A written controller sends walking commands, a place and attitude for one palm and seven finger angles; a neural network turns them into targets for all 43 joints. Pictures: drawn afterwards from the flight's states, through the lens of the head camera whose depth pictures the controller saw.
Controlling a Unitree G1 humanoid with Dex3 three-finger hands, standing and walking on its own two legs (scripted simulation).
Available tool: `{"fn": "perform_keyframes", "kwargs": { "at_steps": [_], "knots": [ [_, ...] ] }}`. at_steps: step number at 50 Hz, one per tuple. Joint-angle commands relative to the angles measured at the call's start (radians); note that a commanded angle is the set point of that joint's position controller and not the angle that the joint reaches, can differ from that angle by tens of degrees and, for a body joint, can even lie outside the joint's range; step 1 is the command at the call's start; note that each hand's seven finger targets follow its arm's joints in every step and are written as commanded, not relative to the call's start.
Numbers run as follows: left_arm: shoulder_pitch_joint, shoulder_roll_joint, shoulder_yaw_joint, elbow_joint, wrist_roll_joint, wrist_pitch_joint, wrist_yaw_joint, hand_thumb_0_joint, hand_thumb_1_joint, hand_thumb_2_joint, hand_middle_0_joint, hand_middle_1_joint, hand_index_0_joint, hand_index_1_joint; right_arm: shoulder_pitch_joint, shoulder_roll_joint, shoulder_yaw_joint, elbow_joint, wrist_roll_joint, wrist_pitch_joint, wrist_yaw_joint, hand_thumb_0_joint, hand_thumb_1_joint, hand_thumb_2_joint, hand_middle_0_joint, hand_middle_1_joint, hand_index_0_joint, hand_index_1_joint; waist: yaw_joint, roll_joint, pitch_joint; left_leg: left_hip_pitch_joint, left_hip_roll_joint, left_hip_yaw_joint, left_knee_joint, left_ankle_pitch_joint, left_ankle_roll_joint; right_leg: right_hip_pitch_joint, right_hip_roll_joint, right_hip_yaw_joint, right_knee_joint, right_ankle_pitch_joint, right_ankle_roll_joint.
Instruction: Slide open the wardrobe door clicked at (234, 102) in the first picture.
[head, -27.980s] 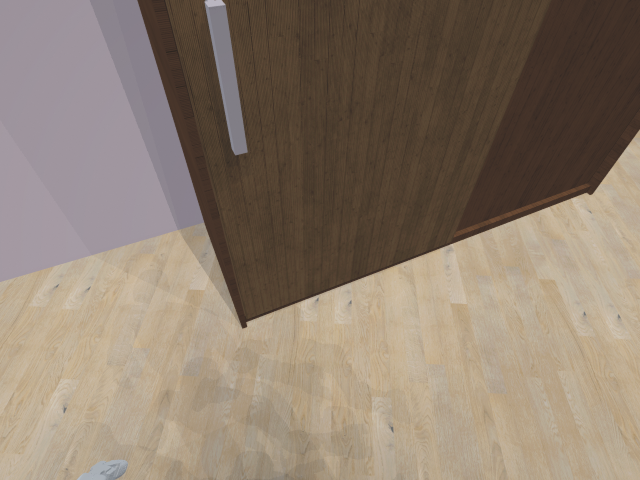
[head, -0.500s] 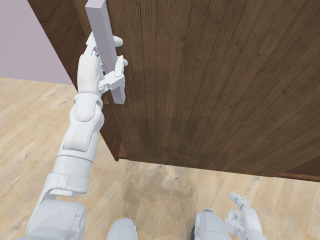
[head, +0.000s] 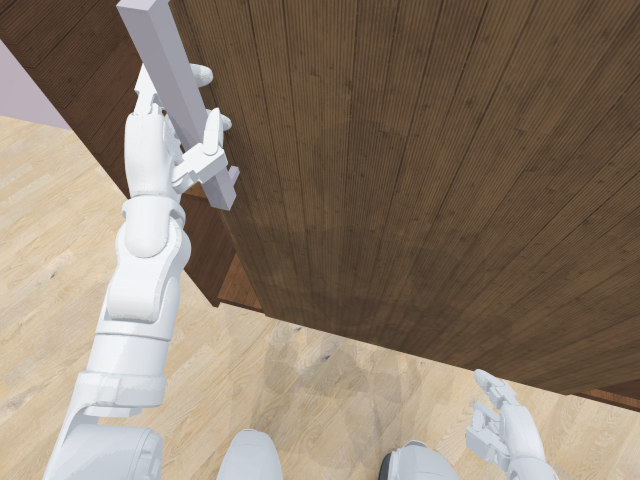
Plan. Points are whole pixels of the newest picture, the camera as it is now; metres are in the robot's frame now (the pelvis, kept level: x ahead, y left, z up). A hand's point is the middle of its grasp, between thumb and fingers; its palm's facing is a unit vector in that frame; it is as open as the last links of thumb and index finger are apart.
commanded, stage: step sideways, sliding the door along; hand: left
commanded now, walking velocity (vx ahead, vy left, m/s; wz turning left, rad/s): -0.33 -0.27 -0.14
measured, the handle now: (202, 115) +0.44 +0.22 +0.15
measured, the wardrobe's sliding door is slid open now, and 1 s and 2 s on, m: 0.17 0.60 0.62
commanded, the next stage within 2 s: stop walking and hold the door there in 1.30 s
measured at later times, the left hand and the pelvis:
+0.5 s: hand (416, 194) +0.37 -0.02 +0.15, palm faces +0.18 -0.98 -0.09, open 6.8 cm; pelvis +0.02 -0.15 +0.00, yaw +0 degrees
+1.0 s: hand out of the picture +0.35 -0.23 +0.15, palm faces -0.03 -0.99 -0.15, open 6.8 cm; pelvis -0.03 -0.32 +0.00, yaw -7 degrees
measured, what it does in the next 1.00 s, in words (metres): steps to the right: right foot, then left foot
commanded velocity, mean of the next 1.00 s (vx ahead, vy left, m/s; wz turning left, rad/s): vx -0.15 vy -0.29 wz -0.12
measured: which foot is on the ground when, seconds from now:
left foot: down 0.00-0.04, up 0.06-0.16, down 0.18-0.48, up 0.50-0.68, down 0.70-0.98, up 1.00-1.00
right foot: up 0.00-0.00, down 0.02-0.18, up 0.20-0.44, down 0.46-0.70, up 0.72-0.96, down 0.98-1.00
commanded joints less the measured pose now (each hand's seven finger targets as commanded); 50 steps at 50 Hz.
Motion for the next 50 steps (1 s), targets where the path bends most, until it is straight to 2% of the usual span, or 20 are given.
{"fn": "perform_keyframes", "kwargs": {
  "at_steps": [1,3,5,7,8,9,11,21,23,25,27,30,32,35,36,38,42,47,48,50],
  "knots": [
    [-0.354,0.001,-0.228,-0.4,0.066,-0.153,-0.073,0.0,0.9,0.9,-0.45,-1.4,-0.45,-1.4,-0.077,-0.075,-0.015,-0.136,0.024,-0.068,-0.024,0.0,-0.9,-0.9,0.2,0.3,0.2,0.3,-0.164,-0.095,-0.573,0.044,-0.118,0.131,0.246,0.175,0.147,0.345,-0.144,0.088,-0.259,0.881,-0.051],
    [-0.252,0.036,-0.187,-0.458,0.064,-0.157,-0.067,0.0,0.9,0.9,-0.45,-1.4,-0.45,-1.4,-0.089,-0.076,-0.028,-0.129,0.002,-0.08,-0.05,0.0,-0.9,-0.9,0.2,0.3,0.2,0.3,-0.105,-0.404,-0.595,-0.163,-0.236,0.057,0.472,-0.369,0.102,0.408,-0.267,0.284,-0.163,1.295,-0.165],
    [-0.272,-0.044,-0.231,-0.566,0.055,-0.178,-0.059,0.0,0.9,0.9,-0.45,-1.4,-0.45,-1.4,-0.083,-0.041,0.008,-0.099,-0.004,-0.094,-0.058,0.0,-0.9,-0.9,0.2,0.3,0.2,0.3,-0.139,-0.314,-0.6,-0.221,-0.21,0.033,0.305,-0.355,0.113,0.513,-0.27,0.239,-0.095,1.346,-0.183],
    [-0.262,-0.071,-0.259,-0.571,0.057,-0.211,-0.05,0.0,0.9,0.9,-0.45,-1.4,-0.45,-1.4,-0.074,-0.051,0.001,-0.084,-0.012,-0.077,-0.057,0.0,-0.9,-0.9,0.2,0.3,0.2,0.3,-0.172,-0.223,-0.635,0.033,-0.152,0.09,-0.084,0.052,0.109,0.411,-0.19,0.113,0.013,1.191,-0.118],
    [-0.275,-0.085,-0.287,-0.608,0.049,-0.225,-0.063,0.0,0.9,0.9,-0.45,-1.4,-0.45,-1.4,-0.064,-0.085,-0.027,-0.1,-0.018,-0.06,-0.056,0.0,-0.9,-0.9,0.2,0.3,0.2,0.3,-0.19,-0.193,-0.675,0.327,-0.017,0.003,-0.169,0.584,0.163,0.168,-0.129,0.054,0.101,0.845,-0.049],
    [-0.269,-0.119,-0.31,-0.618,0.039,-0.225,-0.086,0.0,0.9,0.9,-0.45,-1.4,-0.45,-1.4,-0.083,-0.143,-0.066,-0.132,-0.024,-0.058,-0.037,0.0,-0.9,-0.9,0.2,0.3,0.2,0.3,-0.164,0.045,-0.711,0.587,0.251,-0.243,-0.13,1.226,0.304,-0.151,-0.006,0.035,0.266,0.07,0.012],
    [-0.336,-0.179,-0.349,-0.597,0.072,-0.221,-0.098,0.0,0.9,0.9,-0.45,-1.4,-0.45,-1.4,-0.09,-0.137,-0.067,-0.173,-0.021,-0.065,0.017,0.0,-0.9,-0.9,0.2,0.3,0.2,0.3,-0.154,0.121,-0.655,0.599,0.294,-0.181,-0.08,1.275,0.36,-0.282,-0.008,0.12,0.381,-0.329,0.0],
    [-0.214,-0.153,-0.356,-0.522,0.089,-0.182,-0.09,0.0,0.9,0.9,-0.45,-1.4,-0.45,-1.4,-0.083,-0.098,-0.019,-0.186,-0.001,-0.092,0.008,0.0,-0.9,-0.9,0.2,0.3,0.2,0.3,-0.161,0.197,-0.524,0.327,0.072,0.14,0.0,0.721,0.229,0.097,0.049,-0.066,-0.154,0.171,0.028],
    [-0.207,-0.116,-0.348,-0.558,0.098,-0.197,-0.09,0.0,0.9,0.9,-0.45,-1.4,-0.45,-1.4,-0.097,-0.051,0.002,-0.183,0.01,-0.092,0.007,0.0,-0.9,-0.9,0.2,0.3,0.2,0.3,-0.145,-0.002,-0.526,0.175,-0.044,0.17,0.155,0.376,0.208,0.215,-0.039,-0.021,-0.277,0.629,0.018],
    [-0.065,-0.039,-0.287,-0.549,0.097,-0.193,-0.083,0.0,0.9,0.9,-0.45,-1.4,-0.45,-1.4,-0.117,-0.048,-0.015,-0.188,-0.013,-0.084,-0.017,0.0,-0.9,-0.9,0.2,0.3,0.2,0.3,-0.077,-0.497,-0.609,-0.121,-0.257,0.083,0.513,-0.418,0.1,0.33,-0.264,0.336,-0.232,1.259,-0.139],
    [-0.085,-0.137,-0.359,-0.669,0.087,-0.207,-0.075,0.0,0.9,0.9,-0.45,-1.4,-0.45,-1.4,-0.118,-0.006,0.021,-0.146,-0.019,-0.1,-0.024,0.0,-0.9,-0.9,0.2,0.3,0.2,0.3,-0.121,-0.351,-0.642,-0.24,-0.226,-0.032,0.464,-0.426,0.121,0.495,-0.304,0.304,-0.149,1.334,-0.206],
    [-0.102,-0.031,-0.225,-0.619,0.101,-0.246,-0.057,0.0,0.9,0.9,-0.45,-1.4,-0.45,-1.4,-0.106,-0.024,0.004,-0.104,-0.033,-0.054,-0.033,0.0,-0.9,-0.9,0.2,0.3,0.2,0.3,-0.143,-0.342,-0.67,-0.117,-0.225,0.066,0.149,-0.239,0.096,0.498,-0.229,0.221,-0.106,1.345,-0.177],
    [-0.13,-0.031,-0.231,-0.59,0.099,-0.261,-0.071,0.0,0.9,0.9,-0.45,-1.4,-0.45,-1.4,-0.091,-0.037,-0.008,-0.114,-0.037,-0.016,-0.037,0.0,-0.9,-0.9,0.2,0.3,0.2,0.3,-0.163,-0.289,-0.707,0.119,-0.164,0.087,-0.077,0.05,0.102,0.343,-0.196,0.169,-0.074,1.093,-0.142],
    [-0.196,-0.037,-0.219,-0.519,0.089,-0.247,-0.106,0.0,0.9,0.9,-0.45,-1.4,-0.45,-1.4,-0.113,-0.105,-0.048,-0.149,-0.048,-0.01,-0.019,0.0,-0.9,-0.9,0.2,0.3,0.2,0.3,-0.133,0.115,-0.681,0.485,0.356,-0.258,-0.192,1.071,0.358,-0.209,0.004,0.126,0.316,-0.235,0.003],
    [-0.251,-0.003,-0.162,-0.489,0.099,-0.239,-0.097,0.0,0.9,0.9,-0.45,-1.4,-0.45,-1.4,-0.127,-0.116,-0.051,-0.158,-0.043,-0.013,-0.008,0.0,-0.9,-0.9,0.2,0.3,0.2,0.3,-0.127,0.116,-0.641,0.473,0.361,-0.237,-0.18,0.992,0.377,-0.264,0.006,0.154,0.413,-0.23,-0.004],
    [-0.325,-0.034,-0.207,-0.49,0.092,-0.227,-0.106,0.0,0.9,0.9,-0.45,-1.4,-0.45,-1.4,-0.124,-0.109,-0.039,-0.123,-0.047,-0.026,-0.001,0.0,-0.9,-0.9,0.2,0.3,0.2,0.3,-0.15,0.244,-0.545,0.406,0.319,-0.142,-0.164,0.895,0.351,-0.333,-0.061,0.167,0.4,-0.178,0.015],
    [-0.291,-0.037,-0.199,-0.377,0.075,-0.18,-0.11,0.0,0.9,0.9,-0.45,-1.4,-0.45,-1.4,-0.079,-0.134,-0.054,-0.108,-0.034,-0.009,-0.012,0.0,-0.9,-0.9,0.2,0.3,0.2,0.3,-0.148,0.187,-0.508,0.296,0.218,0.088,-0.176,0.788,0.246,-0.117,-0.027,0.034,0.153,-0.07,0.031],
    [-0.26,0.002,-0.161,-0.328,0.074,-0.183,-0.101,0.0,0.9,0.9,-0.45,-1.4,-0.45,-1.4,-0.058,-0.113,-0.043,-0.115,0.003,-0.017,-0.013,0.0,-0.9,-0.9,0.2,0.3,0.2,0.3,-0.151,0.199,-0.535,0.221,0.075,0.171,-0.006,0.589,0.196,0.157,0.06,-0.094,-0.2,0.114,0.033],
    [-0.285,0.012,-0.162,-0.355,0.077,-0.188,-0.099,0.0,0.9,0.9,-0.45,-1.4,-0.45,-1.4,-0.067,-0.08,-0.03,-0.123,0.016,-0.023,-0.012,0.0,-0.9,-0.9,0.2,0.3,0.2,0.3,-0.138,0.071,-0.555,0.181,0.003,0.194,0.126,0.423,0.224,0.224,0.01,-0.066,-0.315,0.274,0.016],
    [-0.288,0.109,-0.105,-0.368,0.087,-0.173,-0.072,0.0,0.9,0.9,-0.45,-1.4,-0.45,-1.4,-0.142,-0.014,0.002,-0.138,-0.003,-0.031,-0.036,0.0,-0.9,-0.9,0.2,0.3,0.2,0.3,-0.101,-0.351,-0.548,-0.217,-0.176,0.155,0.488,-0.402,0.11,0.317,-0.278,0.219,-0.272,0.937,-0.138]
  ]
}}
